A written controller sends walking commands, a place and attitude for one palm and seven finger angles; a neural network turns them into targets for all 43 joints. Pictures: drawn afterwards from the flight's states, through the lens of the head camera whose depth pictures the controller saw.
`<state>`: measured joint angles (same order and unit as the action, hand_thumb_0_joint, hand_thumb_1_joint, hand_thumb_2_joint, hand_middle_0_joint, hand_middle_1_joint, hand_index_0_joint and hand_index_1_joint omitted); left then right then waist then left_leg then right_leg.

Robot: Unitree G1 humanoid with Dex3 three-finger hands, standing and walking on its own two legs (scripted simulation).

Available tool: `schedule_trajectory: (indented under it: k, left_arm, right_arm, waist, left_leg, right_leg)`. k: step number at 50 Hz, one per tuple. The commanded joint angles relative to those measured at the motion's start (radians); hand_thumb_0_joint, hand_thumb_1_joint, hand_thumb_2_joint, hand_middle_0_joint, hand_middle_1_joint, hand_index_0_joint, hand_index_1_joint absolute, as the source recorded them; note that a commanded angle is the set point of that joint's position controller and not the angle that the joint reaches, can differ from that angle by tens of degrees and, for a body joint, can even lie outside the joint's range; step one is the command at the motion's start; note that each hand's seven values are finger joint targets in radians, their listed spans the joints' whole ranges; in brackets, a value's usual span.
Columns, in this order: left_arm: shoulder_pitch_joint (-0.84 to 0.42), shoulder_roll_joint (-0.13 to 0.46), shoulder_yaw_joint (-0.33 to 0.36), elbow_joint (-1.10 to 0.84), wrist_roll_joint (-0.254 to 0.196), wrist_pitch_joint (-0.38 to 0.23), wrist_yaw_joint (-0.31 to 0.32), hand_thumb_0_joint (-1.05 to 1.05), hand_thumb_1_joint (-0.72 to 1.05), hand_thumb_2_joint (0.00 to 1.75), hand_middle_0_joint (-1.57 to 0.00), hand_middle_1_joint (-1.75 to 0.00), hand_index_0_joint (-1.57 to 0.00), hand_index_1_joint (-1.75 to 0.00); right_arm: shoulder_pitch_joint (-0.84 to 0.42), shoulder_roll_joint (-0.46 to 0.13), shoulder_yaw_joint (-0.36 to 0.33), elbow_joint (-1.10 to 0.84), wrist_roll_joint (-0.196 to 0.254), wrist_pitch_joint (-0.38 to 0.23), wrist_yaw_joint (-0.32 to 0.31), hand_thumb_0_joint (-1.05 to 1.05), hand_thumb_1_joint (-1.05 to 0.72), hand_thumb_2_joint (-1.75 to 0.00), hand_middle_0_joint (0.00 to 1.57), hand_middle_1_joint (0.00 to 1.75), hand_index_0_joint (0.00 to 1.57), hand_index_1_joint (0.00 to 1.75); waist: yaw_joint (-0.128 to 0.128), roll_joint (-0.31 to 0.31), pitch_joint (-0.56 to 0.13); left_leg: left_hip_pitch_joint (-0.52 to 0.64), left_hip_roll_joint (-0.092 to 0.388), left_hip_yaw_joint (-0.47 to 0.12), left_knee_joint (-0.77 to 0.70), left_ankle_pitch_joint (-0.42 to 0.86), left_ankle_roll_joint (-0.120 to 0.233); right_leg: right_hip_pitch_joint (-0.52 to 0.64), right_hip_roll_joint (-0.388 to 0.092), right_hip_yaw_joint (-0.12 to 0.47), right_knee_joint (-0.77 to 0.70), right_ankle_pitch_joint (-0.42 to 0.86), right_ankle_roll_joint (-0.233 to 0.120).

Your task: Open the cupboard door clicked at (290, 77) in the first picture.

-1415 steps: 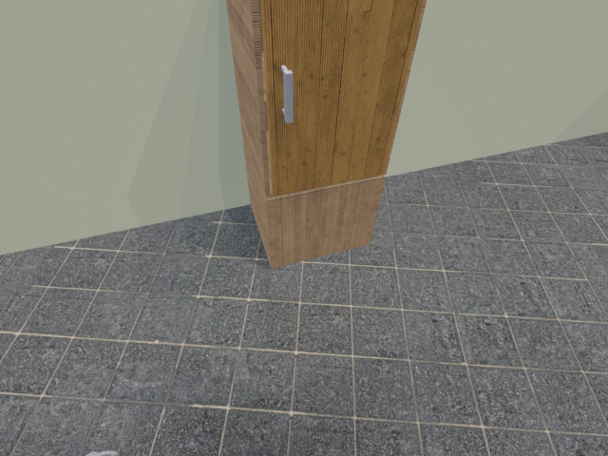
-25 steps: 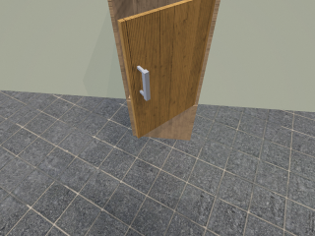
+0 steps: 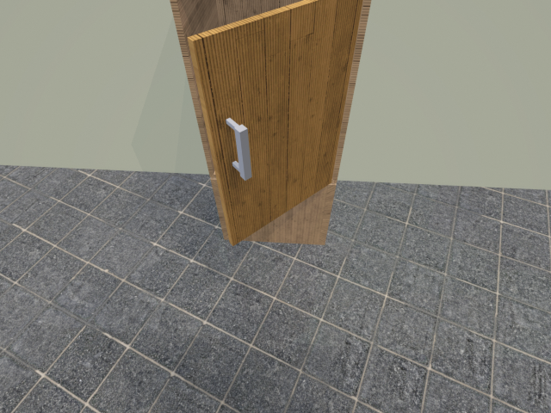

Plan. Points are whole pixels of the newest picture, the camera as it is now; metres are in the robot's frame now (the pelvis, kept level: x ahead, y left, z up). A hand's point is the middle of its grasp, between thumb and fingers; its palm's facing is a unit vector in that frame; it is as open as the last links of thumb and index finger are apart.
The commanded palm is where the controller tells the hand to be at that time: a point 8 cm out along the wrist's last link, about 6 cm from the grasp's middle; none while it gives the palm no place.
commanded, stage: walk to a spot facing it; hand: left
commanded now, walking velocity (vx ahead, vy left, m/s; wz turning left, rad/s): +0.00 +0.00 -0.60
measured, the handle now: (238, 149) +0.61 +0.13 +0.01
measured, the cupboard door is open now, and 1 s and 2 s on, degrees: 43 43 43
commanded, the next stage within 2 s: none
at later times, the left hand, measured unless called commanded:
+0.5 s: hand out of the picture +0.07 +0.16 -0.16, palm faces -0.18 -0.94 -0.27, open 7.3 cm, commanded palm none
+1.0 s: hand (212, 393) +0.18 +0.13 -0.17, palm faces -0.48 -0.83 -0.27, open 7.4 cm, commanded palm none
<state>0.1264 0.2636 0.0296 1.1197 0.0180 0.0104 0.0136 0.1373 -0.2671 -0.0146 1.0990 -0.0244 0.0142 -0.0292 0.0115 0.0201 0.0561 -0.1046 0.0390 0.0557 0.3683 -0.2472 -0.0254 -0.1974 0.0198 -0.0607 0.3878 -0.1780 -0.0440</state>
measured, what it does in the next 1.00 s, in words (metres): steps on the spot, turning right: left foot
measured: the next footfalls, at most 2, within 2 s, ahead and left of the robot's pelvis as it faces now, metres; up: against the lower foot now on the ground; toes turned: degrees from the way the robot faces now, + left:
left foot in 0.76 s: +0.07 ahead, +0.12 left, +0.00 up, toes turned -26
right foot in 1.02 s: -0.03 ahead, -0.16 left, +0.00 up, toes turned -34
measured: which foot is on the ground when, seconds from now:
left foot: down 0.00-0.28, up 0.30-0.74, down 0.76-1.00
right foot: down 0.00-0.74, up 0.76-1.00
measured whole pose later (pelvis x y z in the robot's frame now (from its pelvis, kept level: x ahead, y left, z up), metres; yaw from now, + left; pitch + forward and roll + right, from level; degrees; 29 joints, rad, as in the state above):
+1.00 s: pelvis -0.02 -0.03 -0.02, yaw -32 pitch +1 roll -1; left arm 0.16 0.29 0.09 0.88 0.02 0.05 -0.05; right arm 0.21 -0.23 -0.04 0.89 -0.03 0.02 -0.03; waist 0.02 0.02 0.11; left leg -0.22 0.14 0.06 0.60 -0.37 -0.08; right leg -0.37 0.00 -0.05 0.65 -0.29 0.01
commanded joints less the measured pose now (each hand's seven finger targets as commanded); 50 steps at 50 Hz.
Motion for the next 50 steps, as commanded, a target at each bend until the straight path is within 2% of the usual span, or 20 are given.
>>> schedule_trajectory:
  k: [1,6,10,13,14,15,16,20,30,34,35,36,37,38,39,43,46,48,49,50]
  left_arm:
    - [0.03,0.135,0.045,-0.092,0.001,0.008,0.006,0.0,0.9,0.9,-0.2,-0.3,-0.2,-0.3]
    - [0.019,0.1,0.058,-0.171,0.005,0.026,-0.011,0.0,0.9,0.9,-0.2,-0.3,-0.2,-0.3]
    - [0.021,0.054,0.068,-0.221,0.004,0.04,-0.024,0.0,0.9,0.9,-0.2,-0.3,-0.2,-0.3]
    - [0.182,0.081,0.086,-0.19,0.008,0.02,-0.028,0.0,0.9,0.9,-0.2,-0.3,-0.2,-0.3]
    - [0.223,0.207,0.112,-0.187,0.02,0.007,-0.01,0.0,0.9,0.9,-0.2,-0.3,-0.2,-0.3]
    - [0.249,0.224,0.111,-0.184,-0.002,0.007,-0.002,0.0,0.9,0.9,-0.2,-0.3,-0.2,-0.3]
    - [0.202,0.186,0.11,-0.198,0.003,0.013,0.009,0.0,0.9,0.9,-0.2,-0.3,-0.2,-0.3]
    - [0.106,0.12,0.095,-0.233,0.008,0.001,0.017,0.0,0.9,0.9,-0.2,-0.3,-0.2,-0.3]
    - [0.161,0.146,0.106,-0.228,0.014,0.011,0.004,0.0,0.9,0.9,-0.2,-0.3,-0.2,-0.3]
    - [0.1,0.15,0.106,-0.254,0.008,0.019,0.001,0.0,0.9,0.9,-0.2,-0.3,-0.2,-0.3]
    - [0.077,0.136,0.101,-0.259,0.005,0.02,0.0,0.0,0.9,0.9,-0.2,-0.3,-0.2,-0.3]
    - [0.066,0.095,0.092,-0.281,-0.005,0.022,-0.005,0.0,0.9,0.9,-0.2,-0.3,-0.2,-0.3]
    - [0.07,0.056,0.08,-0.305,-0.013,0.021,-0.023,0.0,0.9,0.9,-0.2,-0.3,-0.2,-0.3]
    - [0.024,0.102,0.092,-0.331,0.0,0.016,-0.034,0.0,0.9,0.9,-0.2,-0.3,-0.2,-0.3]
    - [0.033,0.099,0.099,-0.32,0.015,0.019,-0.043,0.0,0.9,0.9,-0.2,-0.3,-0.2,-0.3]
    - [0.03,0.05,0.074,-0.311,0.003,0.025,-0.053,0.0,0.9,0.9,-0.2,-0.3,-0.2,-0.3]
    - [0.002,0.046,0.065,-0.319,-0.001,0.014,-0.057,0.0,0.9,0.9,-0.2,-0.3,-0.2,-0.3]
    - [0.086,0.074,0.073,-0.295,-0.003,0.012,-0.057,0.0,0.9,0.9,-0.2,-0.3,-0.2,-0.3]
    - [0.164,0.135,0.087,-0.271,0.002,0.005,-0.05,0.0,0.9,0.9,-0.2,-0.3,-0.2,-0.3]
    - [0.221,0.271,0.115,-0.262,0.013,-0.004,-0.028,0.0,0.9,0.9,-0.2,-0.3,-0.2,-0.3]
  right_arm:
    - [0.117,-0.096,-0.034,-0.064,0.003,0.005,-0.016,0.0,-0.9,-0.9,0.2,0.3,0.2,0.3]
    - [0.12,-0.127,-0.058,-0.123,-0.005,0.005,-0.024,0.0,-0.9,-0.9,0.2,0.3,0.2,0.3]
    - [0.083,-0.138,-0.068,-0.162,-0.015,-0.009,-0.026,0.0,-0.9,-0.9,0.2,0.3,0.2,0.3]
    - [0.027,-0.129,-0.074,-0.189,-0.004,-0.001,-0.023,0.0,-0.9,-0.9,0.2,0.3,0.2,0.3]
    - [0.045,-0.052,-0.068,-0.224,0.013,0.003,-0.016,0.0,-0.9,-0.9,0.2,0.3,0.2,0.3]
    - [0.037,-0.077,-0.066,-0.233,0.013,0.018,-0.011,0.0,-0.9,-0.9,0.2,0.3,0.2,0.3]
    - [0.005,-0.056,-0.072,-0.218,0.013,0.026,-0.013,0.0,-0.9,-0.9,0.2,0.3,0.2,0.3]
    - [0.029,-0.027,-0.064,-0.207,0.008,0.023,0.001,0.0,-0.9,-0.9,0.2,0.3,0.2,0.3]
    - [-0.037,-0.026,-0.065,-0.257,0.023,0.01,-0.008,0.0,-0.9,-0.9,0.2,0.3,0.2,0.3]
    - [0.047,-0.038,-0.064,-0.245,0.029,0.0,-0.014,0.0,-0.9,-0.9,0.2,0.3,0.2,0.3]
    - [0.081,-0.047,-0.068,-0.231,0.028,-0.006,-0.018,0.0,-0.9,-0.9,0.2,0.3,0.2,0.3]
    - [0.129,-0.108,-0.075,-0.227,0.019,-0.017,-0.026,0.0,-0.9,-0.9,0.2,0.3,0.2,0.3]
    - [0.103,-0.206,-0.093,-0.249,-0.001,-0.017,-0.031,0.0,-0.9,-0.9,0.2,0.3,0.2,0.3]
    - [0.073,-0.222,-0.089,-0.272,-0.005,-0.012,-0.04,0.0,-0.9,-0.9,0.2,0.3,0.2,0.3]
    - [0.038,-0.18,-0.078,-0.285,-0.017,-0.022,-0.029,0.0,-0.9,-0.9,0.2,0.3,0.2,0.3]
    - [0.046,-0.129,-0.063,-0.278,-0.021,-0.026,-0.029,0.0,-0.9,-0.9,0.2,0.3,0.2,0.3]
    - [0.117,-0.166,-0.078,-0.26,-0.015,-0.019,-0.021,0.0,-0.9,-0.9,0.2,0.3,0.2,0.3]
    - [0.088,-0.179,-0.082,-0.269,-0.005,-0.013,-0.014,0.0,-0.9,-0.9,0.2,0.3,0.2,0.3]
    - [0.076,-0.155,-0.08,-0.286,0.005,-0.009,-0.009,0.0,-0.9,-0.9,0.2,0.3,0.2,0.3]
    - [0.052,-0.059,-0.059,-0.336,0.017,-0.008,0.002,0.0,-0.9,-0.9,0.2,0.3,0.2,0.3]
  waist:
    - [-0.029,-0.048,-0.075]
    - [-0.029,0.084,-0.038]
    - [-0.003,0.161,-0.007]
    - [0.072,-0.019,-0.046]
    - [0.07,-0.371,-0.072]
    - [0.088,-0.293,-0.073]
    - [0.063,-0.214,-0.041]
    - [0.003,-0.087,-0.1]
    - [0.035,-0.156,-0.106]
    - [-0.016,-0.158,-0.125]
    - [-0.036,-0.134,-0.134]
    - [-0.059,0.019,-0.137]
    - [-0.047,0.302,-0.085]
    - [-0.042,0.202,-0.048]
    - [-0.013,0.097,-0.048]
    - [-0.003,0.18,-0.082]
    - [-0.04,0.21,-0.102]
    - [0.011,0.166,-0.107]
    - [0.05,0.025,-0.131]
    - [0.073,-0.33,-0.148]
  left_leg:
    - [-0.018,0.104,0.002,0.047,0.153,0.029]
    - [-0.022,0.214,-0.075,-0.01,0.116,0.087]
    - [-0.049,0.367,-0.133,-0.028,0.354,0.201]
    - [-0.16,0.196,0.048,0.289,0.248,0.061]
    - [-0.388,0.011,0.135,0.559,-0.238,-0.019]
    - [-0.396,-0.003,-0.006,0.73,-0.397,-0.017]
    - [-0.431,0.011,-0.077,0.819,-0.359,-0.01]
    - [-0.392,0.03,-0.083,0.752,-0.171,-0.023]
    - [-0.327,-0.029,-0.086,0.436,-0.209,-0.014]
    - [-0.147,-0.046,-0.096,0.195,-0.125,0.004]
    - [-0.003,-0.029,-0.093,0.069,-0.055,0.011]
    - [0.134,0.112,-0.242,-0.065,-0.106,0.062]
    - [0.147,0.374,-0.502,-0.167,-0.128,0.163]
    - [-0.06,0.476,-0.512,-0.184,-0.065,0.242]
    - [-0.124,0.415,-0.446,-0.148,0.037,0.242]
    - [0.016,0.245,-0.098,0.045,0.585,0.144]
    - [0.022,0.249,-0.05,0.116,0.657,0.111]
    - [-0.081,0.229,-0.01,0.217,0.512,0.064]
    - [-0.232,0.171,0.04,0.374,0.297,0.014]
    - [-0.492,0.009,0.113,0.641,-0.302,-0.049]
  right_leg:
    - [0.001,-0.141,0.17,0.036,0.332,-0.017]
    - [-0.146,-0.049,0.133,0.216,0.152,0.005]
    - [-0.213,-0.045,0.086,0.493,-0.331,0.024]
    - [0.034,-0.067,0.121,0.104,0.093,0.004]
    - [0.154,-0.336,0.538,-0.066,0.356,-0.091]
    - [0.096,-0.397,0.596,-0.104,0.381,-0.182]
    - [0.035,-0.347,0.608,-0.111,0.187,-0.2]
    - [0.017,-0.235,0.461,-0.076,0.113,-0.157]
    - [0.063,-0.184,0.561,-0.06,0.186,-0.152]
    - [-0.046,-0.139,0.567,-0.037,0.119,-0.099]
    - [-0.153,-0.102,0.538,-0.007,0.058,-0.057]
    - [-0.322,-0.005,0.444,0.086,-0.123,-0.007]
    - [-0.488,0.107,0.226,0.341,-0.359,0.053]
    - [-0.43,0.038,0.14,0.578,-0.391,0.086]
    - [-0.383,0.02,0.135,0.711,-0.335,0.089]
    - [-0.364,-0.014,0.037,0.587,-0.302,0.094]
    - [-0.21,0.013,-0.032,0.364,-0.246,0.069]
    - [-0.017,0.017,-0.04,0.176,-0.061,0.049]
    - [0.171,-0.065,0.07,0.07,0.158,0.014]
    - [0.288,-0.377,0.522,-0.029,0.472,-0.117]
